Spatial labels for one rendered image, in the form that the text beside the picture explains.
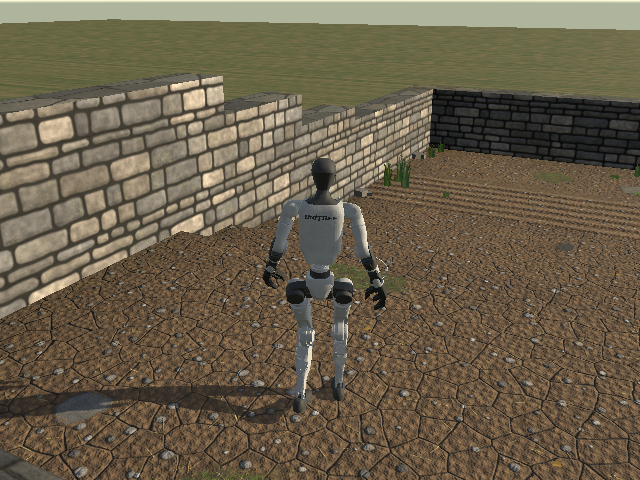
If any robot right hand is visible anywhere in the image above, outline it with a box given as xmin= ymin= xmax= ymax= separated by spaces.
xmin=365 ymin=283 xmax=388 ymax=310

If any left robot forearm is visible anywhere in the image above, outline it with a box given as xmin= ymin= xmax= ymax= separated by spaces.
xmin=265 ymin=237 xmax=283 ymax=273

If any robot left upper arm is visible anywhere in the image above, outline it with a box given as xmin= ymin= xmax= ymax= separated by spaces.
xmin=272 ymin=200 xmax=302 ymax=253

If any humanoid robot torso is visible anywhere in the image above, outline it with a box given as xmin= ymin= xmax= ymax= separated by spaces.
xmin=299 ymin=195 xmax=345 ymax=300

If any left robot shin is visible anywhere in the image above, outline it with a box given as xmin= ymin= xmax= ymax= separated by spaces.
xmin=295 ymin=328 xmax=313 ymax=400

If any robot left hand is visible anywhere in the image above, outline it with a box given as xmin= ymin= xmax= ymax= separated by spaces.
xmin=262 ymin=269 xmax=286 ymax=289

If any robot right upper arm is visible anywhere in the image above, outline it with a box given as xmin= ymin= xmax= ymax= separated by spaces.
xmin=343 ymin=202 xmax=371 ymax=259

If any right robot forearm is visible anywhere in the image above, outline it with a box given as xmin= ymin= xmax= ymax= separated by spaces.
xmin=361 ymin=243 xmax=384 ymax=288

